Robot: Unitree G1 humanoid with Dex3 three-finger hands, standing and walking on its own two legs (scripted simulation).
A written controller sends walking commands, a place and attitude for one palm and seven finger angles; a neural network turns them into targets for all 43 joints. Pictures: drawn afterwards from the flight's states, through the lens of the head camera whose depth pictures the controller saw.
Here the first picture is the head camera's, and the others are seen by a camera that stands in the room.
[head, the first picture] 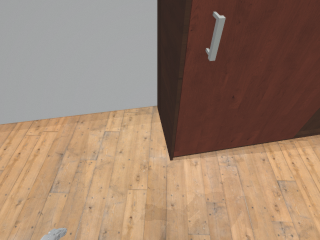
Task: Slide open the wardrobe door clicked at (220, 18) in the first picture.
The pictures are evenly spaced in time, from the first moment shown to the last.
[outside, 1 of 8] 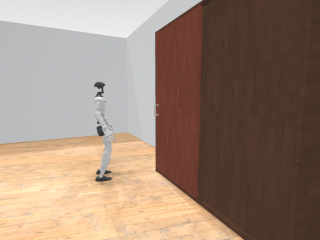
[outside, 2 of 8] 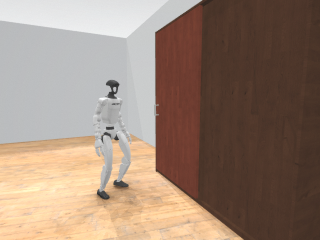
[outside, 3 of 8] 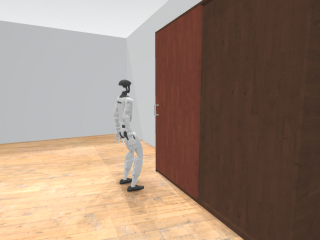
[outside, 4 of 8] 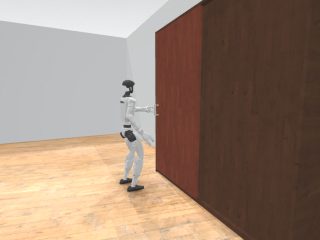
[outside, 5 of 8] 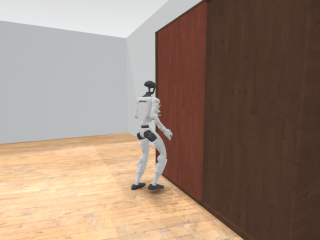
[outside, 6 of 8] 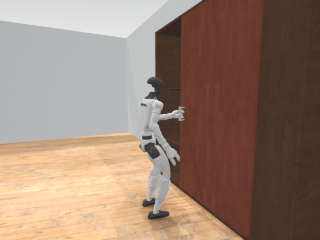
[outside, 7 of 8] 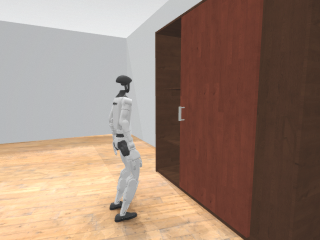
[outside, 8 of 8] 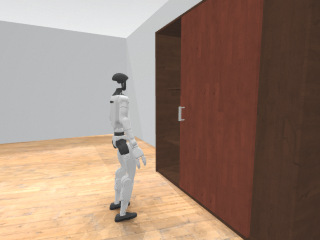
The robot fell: no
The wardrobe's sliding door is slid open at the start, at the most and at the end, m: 0.00 0.63 0.63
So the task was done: yes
